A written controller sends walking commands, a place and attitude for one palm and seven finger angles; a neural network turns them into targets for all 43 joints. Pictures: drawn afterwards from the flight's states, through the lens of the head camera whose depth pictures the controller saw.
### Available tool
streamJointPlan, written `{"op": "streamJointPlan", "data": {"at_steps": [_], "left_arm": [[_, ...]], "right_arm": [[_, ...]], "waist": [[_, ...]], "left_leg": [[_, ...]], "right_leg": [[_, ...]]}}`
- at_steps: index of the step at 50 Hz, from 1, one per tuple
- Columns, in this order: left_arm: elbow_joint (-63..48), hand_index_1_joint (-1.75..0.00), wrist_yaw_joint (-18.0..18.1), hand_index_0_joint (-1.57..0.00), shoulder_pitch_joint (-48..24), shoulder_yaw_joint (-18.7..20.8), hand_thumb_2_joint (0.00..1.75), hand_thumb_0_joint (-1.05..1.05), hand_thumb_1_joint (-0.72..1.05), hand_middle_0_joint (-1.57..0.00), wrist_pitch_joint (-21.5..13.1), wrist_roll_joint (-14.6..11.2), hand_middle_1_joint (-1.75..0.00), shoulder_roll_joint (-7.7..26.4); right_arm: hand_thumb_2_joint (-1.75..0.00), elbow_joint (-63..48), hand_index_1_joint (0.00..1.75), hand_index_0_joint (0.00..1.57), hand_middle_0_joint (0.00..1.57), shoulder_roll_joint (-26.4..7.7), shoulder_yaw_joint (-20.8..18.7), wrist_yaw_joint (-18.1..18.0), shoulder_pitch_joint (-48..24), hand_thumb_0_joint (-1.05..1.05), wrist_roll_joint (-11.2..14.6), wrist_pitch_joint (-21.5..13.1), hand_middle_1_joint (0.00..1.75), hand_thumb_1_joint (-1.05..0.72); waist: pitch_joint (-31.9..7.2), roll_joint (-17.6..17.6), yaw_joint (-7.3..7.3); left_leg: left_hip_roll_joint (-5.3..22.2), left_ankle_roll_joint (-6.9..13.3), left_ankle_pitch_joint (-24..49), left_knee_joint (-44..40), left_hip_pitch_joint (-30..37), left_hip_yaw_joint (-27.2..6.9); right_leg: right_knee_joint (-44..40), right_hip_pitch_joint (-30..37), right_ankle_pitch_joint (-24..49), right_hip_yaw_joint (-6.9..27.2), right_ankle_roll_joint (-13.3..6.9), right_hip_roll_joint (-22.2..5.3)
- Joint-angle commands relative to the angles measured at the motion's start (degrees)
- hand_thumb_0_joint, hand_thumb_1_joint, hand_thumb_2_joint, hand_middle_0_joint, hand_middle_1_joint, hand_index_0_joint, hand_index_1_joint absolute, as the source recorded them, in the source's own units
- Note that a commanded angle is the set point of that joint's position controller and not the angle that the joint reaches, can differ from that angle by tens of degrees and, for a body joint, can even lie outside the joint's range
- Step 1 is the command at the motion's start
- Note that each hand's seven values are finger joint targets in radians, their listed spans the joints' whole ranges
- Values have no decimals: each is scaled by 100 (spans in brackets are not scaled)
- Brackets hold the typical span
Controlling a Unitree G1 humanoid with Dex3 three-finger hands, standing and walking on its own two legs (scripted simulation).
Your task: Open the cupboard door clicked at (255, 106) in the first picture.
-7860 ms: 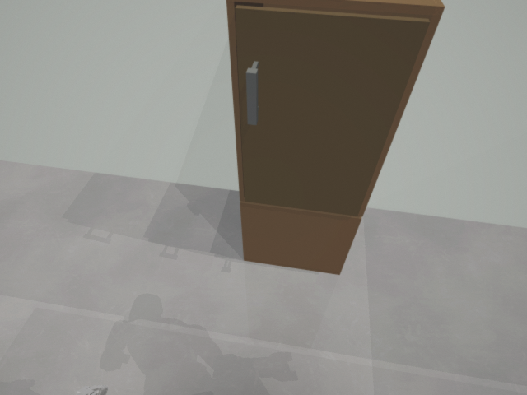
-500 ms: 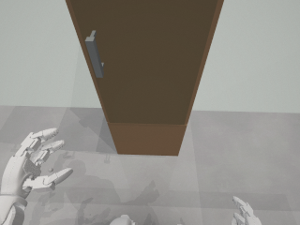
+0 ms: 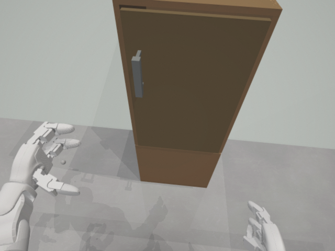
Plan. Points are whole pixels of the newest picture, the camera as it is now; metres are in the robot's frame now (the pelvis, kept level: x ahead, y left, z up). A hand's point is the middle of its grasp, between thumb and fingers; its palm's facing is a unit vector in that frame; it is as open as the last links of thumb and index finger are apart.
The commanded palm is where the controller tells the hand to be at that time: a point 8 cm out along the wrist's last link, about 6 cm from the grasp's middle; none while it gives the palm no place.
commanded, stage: raise the hand with hooked fingers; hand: left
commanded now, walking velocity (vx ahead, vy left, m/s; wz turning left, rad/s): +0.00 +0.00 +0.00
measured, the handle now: (139, 74) +0.58 +0.15 +0.11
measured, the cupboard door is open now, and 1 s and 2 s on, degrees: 0 0 0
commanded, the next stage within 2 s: move the hooked fingers beside the handle in 0.78 s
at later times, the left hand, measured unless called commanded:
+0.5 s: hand (62, 141) +0.30 +0.26 +0.13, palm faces +0.02 -1.00 -0.03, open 14.0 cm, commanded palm +0.26 +0.30 +0.13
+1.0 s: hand (75, 141) +0.30 +0.23 +0.13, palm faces +0.04 -1.00 -0.01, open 14.0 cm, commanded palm +0.28 +0.27 +0.13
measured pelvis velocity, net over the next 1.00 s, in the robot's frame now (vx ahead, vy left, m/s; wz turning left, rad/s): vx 0.00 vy -0.04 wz -0.01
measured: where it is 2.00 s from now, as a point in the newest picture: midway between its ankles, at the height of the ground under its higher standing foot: outside the picture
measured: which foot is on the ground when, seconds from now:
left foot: down 0.00-1.00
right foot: down 0.00-1.00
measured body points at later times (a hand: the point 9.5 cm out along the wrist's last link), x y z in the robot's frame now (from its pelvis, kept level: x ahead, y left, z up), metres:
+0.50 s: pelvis +0.00 -0.02 +0.01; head +0.01 -0.02 +0.46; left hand +0.29 +0.31 +0.13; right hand +0.16 -0.26 -0.06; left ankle +0.03 +0.08 -0.71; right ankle -0.01 -0.12 -0.71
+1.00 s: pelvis +0.00 -0.04 +0.01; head +0.00 -0.05 +0.46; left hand +0.29 +0.28 +0.13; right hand +0.16 -0.28 -0.07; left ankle +0.03 +0.07 -0.71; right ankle -0.01 -0.12 -0.71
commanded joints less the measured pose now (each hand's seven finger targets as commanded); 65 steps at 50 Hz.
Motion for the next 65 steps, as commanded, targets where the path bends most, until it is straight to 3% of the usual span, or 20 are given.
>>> {"op": "streamJointPlan", "data": {"at_steps": [1,10,12,14,18,25,27,29,32,36,38,44,47,51,52,56,58,60,62,65], "left_arm": [[-1079,-120,-56,-30,-1402,633,30,0,-50,-30,-213,-118,-120,1390],[-700,-120,-274,-30,-2297,778,30,0,-50,-30,52,-106,-120,1748],[-604,-120,-313,-30,-2342,950,30,0,-50,-30,70,-152,-120,1961],[-464,-120,-356,-30,-2513,950,30,0,-50,-30,119,-141,-120,1987],[12,-120,-482,-30,-2162,817,30,0,-50,-30,272,-200,-120,1756],[-514,-120,-341,-30,-2273,1042,30,0,-50,-30,30,-167,-120,1982],[-451,-120,-299,-30,-2284,1121,30,0,-50,-30,-5,-199,-120,2053],[-415,-120,-315,-30,-2359,1059,30,0,-50,-30,-10,-187,-120,1974],[-364,-120,-364,-30,-2367,998,30,0,-50,-30,-10,-207,-120,1941],[-308,-120,-385,-30,-2355,928,30,0,-50,-30,10,-200,-120,1873],[-198,-120,-408,-30,-2307,974,30,0,-50,-30,30,-264,-120,1881],[-274,-120,-352,-30,-2382,947,30,0,-50,-30,-8,-228,-120,1865],[1,-120,-297,-30,-2855,950,30,0,-50,-30,-5,-189,-120,1998],[293,-120,-254,-30,-3495,573,30,0,-50,-30,-93,-72,-120,1756],[333,-120,-243,-30,-3672,585,30,0,-50,-30,-120,-81,-120,1813],[779,-120,-194,-30,-3713,667,30,0,-50,-30,-161,42,-120,1943],[928,-120,-177,-30,-3876,686,30,0,-50,-30,-181,43,-120,1996],[1026,-120,-152,-30,-3983,623,30,0,-50,-30,-204,102,-120,1962],[1083,-120,-110,-30,-4180,646,30,0,-50,-30,-241,90,-120,1997],[1240,-120,-73,-30,-4325,658,30,0,-50,-30,-285,166,-120,2028]], "right_arm": [[-90,-730,30,20,20,-928,-399,-133,-240,0,26,-261,30,-90],[-90,-702,30,20,20,-966,-367,-199,-256,0,60,-213,30,-90],[-90,-704,30,20,20,-990,-364,-202,-242,0,49,-209,30,-90],[-90,-690,30,20,20,-978,-348,-208,-257,0,73,-207,30,-90],[-90,-724,30,20,20,-1005,-370,-171,-219,0,97,-194,30,-90],[-90,-752,30,20,20,-971,-416,-120,-182,0,59,-203,30,-90],[-90,-732,30,20,20,-976,-412,-129,-167,0,48,-190,30,-90],[-90,-714,30,20,20,-956,-411,-144,-192,0,65,-182,30,-90],[-90,-701,30,20,20,-955,-421,-169,-197,0,73,-175,30,-90],[-90,-700,30,20,20,-928,-413,-178,-225,0,96,-172,30,-90],[-90,-690,30,20,20,-943,-419,-178,-243,0,100,-154,30,-90],[-90,-704,30,20,20,-914,-418,-168,-257,0,115,-132,30,-90],[-90,-622,30,20,20,-948,-407,-208,-217,0,121,-85,30,-90],[-90,-558,30,20,20,-935,-400,-251,-201,0,142,-87,30,-90],[-90,-538,30,20,20,-944,-400,-258,-174,0,137,-71,30,-90],[-90,-525,30,20,20,-960,-392,-227,-131,0,123,-11,30,-90],[-90,-524,30,20,20,-974,-400,-204,-89,0,120,28,30,-90],[-90,-525,30,20,20,-980,-404,-182,-50,0,128,69,30,-90],[-90,-532,30,20,20,-999,-415,-164,21,0,110,103,30,-90],[-90,-510,30,20,20,-1019,-443,-143,98,0,108,165,30,-90]], "waist": [[-1023,517,-104],[-1032,595,-101],[-1089,406,-53],[-1000,569,-73],[-801,210,-47],[-1138,498,-36],[-1008,198,-29],[-1050,391,-69],[-1053,188,-85],[-1042,388,-94],[-1000,29,-104],[-1065,208,-77],[-877,-6,-172],[-942,250,-275],[-1027,55,-282],[-1168,237,-188],[-1213,75,-190],[-1234,325,-185],[-1303,47,-193],[-1367,199,-220]], "left_leg": [[218,-308,1094,-1095,1557,-776],[173,-288,995,-1332,1811,-767],[143,-258,1064,-1336,1822,-718],[135,-256,984,-1397,1818,-697],[92,-204,990,-1374,1595,-603],[50,-161,1298,-1230,1756,-445],[43,-133,1300,-1189,1628,-400],[23,-125,1241,-1153,1618,-340],[10,-96,1272,-1054,1556,-283],[-5,-102,1205,-1029,1517,-261],[3,-93,1209,-955,1362,-235],[-3,-96,1255,-944,1398,-216],[7,-93,1058,-899,1237,-230],[-8,-92,835,-958,1352,-256],[3,-86,860,-924,1324,-259],[-5,-97,901,-963,1275,-276],[0,-89,967,-940,1205,-275],[-4,-101,972,-954,1240,-264],[5,-91,1019,-924,1243,-299],[14,-97,1067,-933,1269,-279]], "right_leg": [[-577,-290,918,20,-182,226],[-878,-37,930,69,-211,214],[-980,145,1021,103,-223,235],[-1028,129,975,110,-220,223],[-1081,162,1074,132,-211,215],[-1045,306,1391,229,-187,195],[-1069,346,1475,277,-168,206],[-1055,325,1502,324,-141,169],[-1064,406,1624,427,-97,138],[-1072,331,1594,463,-69,107],[-1074,415,1708,579,-9,68],[-1020,400,1777,565,1,65],[-1085,287,1530,670,37,54],[-1104,82,1183,600,-18,59],[-1086,170,1203,636,-11,55],[-999,207,1276,573,-54,54],[-970,289,1376,596,-49,60],[-935,202,1386,550,-74,69],[-899,242,1417,526,-85,109],[-848,148,1507,493,-85,109]]}}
